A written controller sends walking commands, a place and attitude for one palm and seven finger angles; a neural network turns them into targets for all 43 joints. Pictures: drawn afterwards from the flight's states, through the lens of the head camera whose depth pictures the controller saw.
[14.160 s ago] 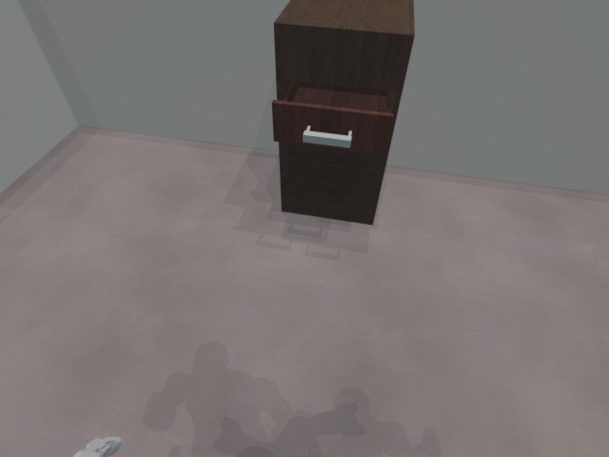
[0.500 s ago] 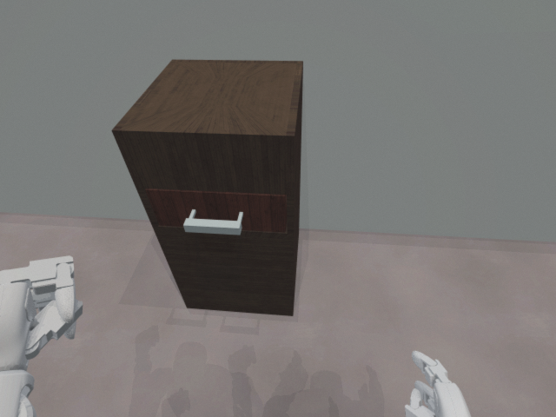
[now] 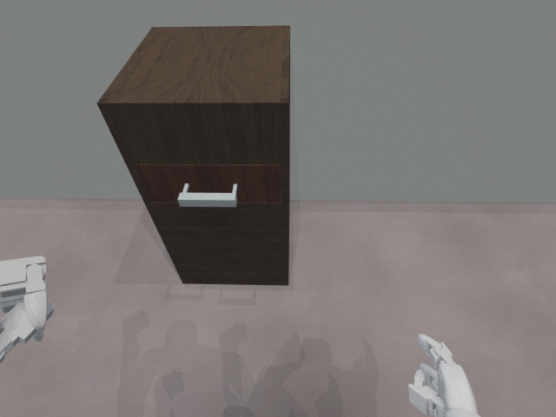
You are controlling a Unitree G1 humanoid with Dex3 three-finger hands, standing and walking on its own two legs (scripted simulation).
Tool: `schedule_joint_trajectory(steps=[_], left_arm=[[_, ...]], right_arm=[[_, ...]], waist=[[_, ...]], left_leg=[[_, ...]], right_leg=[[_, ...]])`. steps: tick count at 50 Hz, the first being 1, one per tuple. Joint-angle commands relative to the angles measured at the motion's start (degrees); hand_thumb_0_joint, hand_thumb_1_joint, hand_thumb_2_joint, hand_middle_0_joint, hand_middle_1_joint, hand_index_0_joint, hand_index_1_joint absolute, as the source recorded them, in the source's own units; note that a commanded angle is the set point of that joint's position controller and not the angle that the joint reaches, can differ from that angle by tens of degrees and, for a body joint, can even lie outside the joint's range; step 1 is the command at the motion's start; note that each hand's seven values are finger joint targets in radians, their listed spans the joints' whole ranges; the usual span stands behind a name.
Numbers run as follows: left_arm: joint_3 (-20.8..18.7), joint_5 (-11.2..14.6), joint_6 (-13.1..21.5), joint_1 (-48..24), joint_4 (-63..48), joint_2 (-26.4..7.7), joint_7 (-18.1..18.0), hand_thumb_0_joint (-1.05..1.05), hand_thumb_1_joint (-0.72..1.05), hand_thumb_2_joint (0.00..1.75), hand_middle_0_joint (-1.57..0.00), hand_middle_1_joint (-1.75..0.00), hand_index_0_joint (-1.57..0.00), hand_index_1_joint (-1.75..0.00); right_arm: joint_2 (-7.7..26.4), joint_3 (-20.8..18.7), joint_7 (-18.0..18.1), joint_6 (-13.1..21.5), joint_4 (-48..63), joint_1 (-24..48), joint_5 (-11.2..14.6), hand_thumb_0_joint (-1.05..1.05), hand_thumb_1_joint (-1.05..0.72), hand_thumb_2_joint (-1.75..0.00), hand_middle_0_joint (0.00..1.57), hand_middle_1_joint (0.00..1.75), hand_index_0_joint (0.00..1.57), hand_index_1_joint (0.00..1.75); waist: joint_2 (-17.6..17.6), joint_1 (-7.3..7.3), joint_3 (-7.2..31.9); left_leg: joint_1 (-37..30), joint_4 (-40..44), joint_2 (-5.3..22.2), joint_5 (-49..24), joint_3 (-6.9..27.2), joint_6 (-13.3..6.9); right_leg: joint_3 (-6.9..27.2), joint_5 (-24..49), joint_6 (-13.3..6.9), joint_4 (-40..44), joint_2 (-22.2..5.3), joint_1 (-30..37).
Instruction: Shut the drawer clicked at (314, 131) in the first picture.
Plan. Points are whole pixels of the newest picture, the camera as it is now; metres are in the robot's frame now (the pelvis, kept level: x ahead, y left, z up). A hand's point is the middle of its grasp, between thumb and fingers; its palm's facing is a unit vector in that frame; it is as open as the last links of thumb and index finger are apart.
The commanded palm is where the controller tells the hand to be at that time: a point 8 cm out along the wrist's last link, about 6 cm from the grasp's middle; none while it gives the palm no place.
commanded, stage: step back with the hand held close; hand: left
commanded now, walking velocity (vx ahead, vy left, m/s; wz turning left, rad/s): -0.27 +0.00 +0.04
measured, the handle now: (209, 193) +0.69 +0.25 -0.19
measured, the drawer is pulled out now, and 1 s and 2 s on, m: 0.00 0.00 0.00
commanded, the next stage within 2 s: stop stepping back and stand still in 1.22 s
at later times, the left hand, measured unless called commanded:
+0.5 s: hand (42, 346) +0.15 +0.23 +0.17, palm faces +0.40 -0.76 -0.52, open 3.3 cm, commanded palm +0.08 +0.27 +0.18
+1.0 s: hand (61, 416) +0.10 +0.19 +0.16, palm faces +0.33 -0.82 -0.47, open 3.3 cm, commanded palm +0.02 +0.24 +0.18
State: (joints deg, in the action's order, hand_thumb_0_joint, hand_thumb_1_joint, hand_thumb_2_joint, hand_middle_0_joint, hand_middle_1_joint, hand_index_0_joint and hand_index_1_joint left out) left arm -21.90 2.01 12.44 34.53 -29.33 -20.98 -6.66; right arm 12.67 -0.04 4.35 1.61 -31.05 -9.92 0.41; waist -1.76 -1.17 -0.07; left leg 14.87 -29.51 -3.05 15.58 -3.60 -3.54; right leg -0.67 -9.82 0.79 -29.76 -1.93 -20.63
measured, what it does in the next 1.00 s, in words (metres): walks backwards: right foot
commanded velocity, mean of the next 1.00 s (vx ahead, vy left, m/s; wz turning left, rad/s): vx -0.37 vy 0.00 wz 0.01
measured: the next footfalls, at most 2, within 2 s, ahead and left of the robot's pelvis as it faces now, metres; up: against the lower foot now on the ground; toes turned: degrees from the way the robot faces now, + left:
right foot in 0.92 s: -0.20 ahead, -0.12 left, +0.00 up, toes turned +1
left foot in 1.18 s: -0.09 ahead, +0.05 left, +0.00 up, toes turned -3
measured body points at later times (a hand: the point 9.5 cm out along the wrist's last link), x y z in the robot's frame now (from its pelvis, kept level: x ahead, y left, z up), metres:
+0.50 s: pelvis -0.05 -0.01 -0.02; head -0.02 -0.01 +0.43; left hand +0.12 +0.27 +0.20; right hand +0.12 -0.26 -0.09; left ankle +0.00 +0.08 -0.73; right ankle +0.06 -0.13 -0.73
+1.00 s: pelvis -0.12 -0.04 +0.00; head -0.05 -0.04 +0.44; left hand +0.08 +0.23 +0.19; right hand +0.08 -0.25 -0.10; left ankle +0.00 +0.08 -0.73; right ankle -0.24 -0.12 -0.73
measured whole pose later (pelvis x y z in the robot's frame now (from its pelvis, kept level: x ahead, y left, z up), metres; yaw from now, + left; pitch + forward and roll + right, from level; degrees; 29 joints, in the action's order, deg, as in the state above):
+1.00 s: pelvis -0.12 -0.04 +0.00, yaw -2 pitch +6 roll -1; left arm -21.5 1.6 17.6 31.1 -33.4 -20.8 -7.4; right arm 10.0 0.8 2.3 7.4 -36.9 -5.0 -2.1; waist -0.7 -2.3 -1.9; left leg 30.7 -26.0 3.1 1.5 -2.5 -0.4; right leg 1.5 -22.4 -3.9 -24.1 5.8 -8.1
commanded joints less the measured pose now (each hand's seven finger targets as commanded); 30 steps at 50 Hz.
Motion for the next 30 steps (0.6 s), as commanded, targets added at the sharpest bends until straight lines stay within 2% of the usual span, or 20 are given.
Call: schedule_joint_trajectory(steps=[1,4,7,11,13,16,17,19,21,22,24,26,27,28,30], left_arm=[[-5.3,-0.8,3.4,-2.8,-11.0,-7.9,-1.0,0.0,0.9,0.9,-1.4,-1.6,-1.4,-1.6],[-5.7,-1.4,4.1,-4.5,-12.3,-8.5,-1.4,0.0,0.9,0.9,-1.4,-1.6,-1.4,-1.6],[-6.0,-1.4,4.9,-5.2,-14.7,-9.1,-1.7,0.0,0.9,0.9,-1.4,-1.6,-1.4,-1.6],[-6.0,-1.2,6.0,-3.1,-14.8,-8.9,-2.2,0.0,0.9,0.9,-1.4,-1.6,-1.4,-1.6],[-6.6,-1.5,6.5,-2.6,-15.1,-9.2,-2.4,0.0,0.9,0.9,-1.4,-1.6,-1.4,-1.6],[-7.6,-2.0,7.1,-1.6,-14.7,-9.3,-2.5,0.0,0.9,0.9,-1.4,-1.6,-1.4,-1.6],[-8.1,-2.1,7.1,-2.1,-14.9,-9.6,-2.4,0.0,0.9,0.9,-1.4,-1.6,-1.4,-1.6],[-9.1,-2.3,7.5,-1.2,-14.6,-10.2,-2.3,0.0,0.9,0.9,-1.4,-1.6,-1.4,-1.6],[-9.4,-2.1,7.6,-0.8,-14.8,-10.4,-2.0,0.0,0.9,0.9,-1.4,-1.6,-1.4,-1.6],[-9.5,-2.0,7.7,-0.9,-15.1,-10.6,-1.9,0.0,0.9,0.9,-1.4,-1.6,-1.4,-1.6],[-9.1,-1.7,7.8,-1.0,-15.1,-10.6,-1.7,0.0,0.9,0.9,-1.4,-1.6,-1.4,-1.6],[-9.2,-1.3,8.0,-0.7,-14.9,-10.9,-2.0,0.0,0.9,0.9,-1.4,-1.6,-1.4,-1.6],[-9.4,-1.0,8.1,-1.3,-16.0,-11.6,-2.2,0.0,0.9,0.9,-1.4,-1.6,-1.4,-1.6],[-9.3,-0.6,8.2,-0.3,-15.2,-11.4,-2.4,0.0,0.9,0.9,-1.4,-1.6,-1.4,-1.6],[-9.5,-0.3,8.6,0.3,-16.0,-11.8,-3.0,0.0,0.9,0.9,-1.4,-1.6,-1.4,-1.6]], right_arm=[[7.6,-2.8,1.0,3.3,9.6,4.5,-0.2,0.0,-0.9,-0.9,0.2,0.3,0.2,0.3],[7.6,-2.8,1.1,3.8,9.9,4.0,-0.4,0.0,-0.9,-0.9,0.2,0.3,0.2,0.3],[7.5,-2.9,1.0,4.1,9.9,3.7,-0.7,0.0,-0.9,-0.9,0.2,0.3,0.2,0.3],[7.4,-2.7,0.9,4.7,9.8,3.0,-0.8,0.0,-0.9,-0.9,0.2,0.3,0.2,0.3],[7.6,-2.7,1.0,5.0,9.8,3.4,-0.8,0.0,-0.9,-0.9,0.2,0.3,0.2,0.3],[7.9,-2.9,1.0,5.4,9.7,3.6,-0.5,0.0,-0.9,-0.9,0.2,0.3,0.2,0.3],[7.8,-2.9,1.1,5.5,9.9,3.8,-0.5,0.0,-0.9,-0.9,0.2,0.3,0.2,0.3],[7.8,-3.2,1.1,5.6,9.6,3.4,-0.5,0.0,-0.9,-0.9,0.2,0.3,0.2,0.3],[7.7,-3.6,0.8,5.6,9.3,2.8,-0.4,0.0,-0.9,-0.9,0.2,0.3,0.2,0.3],[7.7,-3.7,0.7,5.5,9.2,2.8,-0.6,0.0,-0.9,-0.9,0.2,0.3,0.2,0.3],[7.5,-3.9,0.3,5.3,8.5,2.2,-0.7,0.0,-0.9,-0.9,0.2,0.3,0.2,0.3],[7.1,-4.1,-0.2,5.0,7.8,1.8,-0.8,0.0,-0.9,-0.9,0.2,0.3,0.2,0.3],[7.0,-4.2,-0.2,4.8,7.8,1.8,-0.7,0.0,-0.9,-0.9,0.2,0.3,0.2,0.3],[6.7,-4.1,-0.3,4.5,7.3,1.4,-0.7,0.0,-0.9,-0.9,0.2,0.3,0.2,0.3],[6.5,-4.0,-0.3,4.0,6.9,1.7,-0.8,0.0,-0.9,-0.9,0.2,0.3,0.2,0.3]], waist=[[0.1,1.08,2.7],[1.7,1.24,2.0],[1.6,1.51,3.3],[0.2,1.61,3.8],[-1.9,1.58,3.4],[-5.2,1.14,4.2],[-5.4,1.03,4.9],[-3.9,0.82,5.6],[-0.2,1.22,6.0],[0.4,1.51,6.5],[3.6,1.81,6.2],[6.1,2.02,6.4],[7.0,2.15,6.8],[8.1,2.32,7.1],[7.2,2.54,7.8]], left_leg=[[19.7,11.6,8.9,10.4,9.6,-1.3],[21.1,9.3,7.6,16.7,9.4,-1.7],[18.7,6.6,6.4,16.5,9.4,-1.4],[17.8,6.3,6.5,16.5,9.9,-1.3],[21.2,9.3,7.9,17.4,11.4,-1.8],[30.2,13.3,10.6,19.1,13.2,-3.3],[32.3,14.2,11.3,18.3,14.1,-3.4],[33.1,12.0,11.1,15.8,12.9,-3.5],[30.0,7.6,8.6,13.9,11.1,-2.7],[28.7,5.9,7.7,13.6,10.7,-2.2],[24.4,1.5,5.6,13.7,9.1,-1.1],[19.7,-2.6,4.3,13.6,8.3,-0.3],[17.0,-4.4,3.8,12.9,8.1,0.1],[13.5,-5.6,3.5,11.7,8.1,0.6],[9.9,-4.5,3.5,10.8,8.3,0.5]], right_leg=[[6.1,5.5,-0.4,-2.7,-0.7,16.5],[8.5,-1.3,-0.9,0.6,-1.7,14.2],[10.4,-6.1,-1.8,3.6,-2.8,11.1],[9.6,-8.6,-1.9,3.6,-2.5,9.1],[8.0,-6.1,-1.3,0.6,-0.9,11.4],[5.4,3.7,-0.2,-8.2,1.8,20.9],[4.7,7.3,0.0,-10.9,2.4,23.7],[5.7,11.9,-0.1,-12.2,2.0,24.9],[9.3,15.4,-1.0,-9.2,0.2,21.6],[11.0,15.4,-1.6,-7.4,-1.1,20.1],[14.6,10.3,-3.1,-2.2,-4.0,14.1],[17.6,1.2,-4.5,3.5,-6.7,7.7],[18.5,-2.2,-5.2,5.9,-7.7,5.1],[17.9,-5.6,-5.7,7.7,-8.5,1.6],[15.2,-8.9,-5.0,8.2,-7.8,-1.9]])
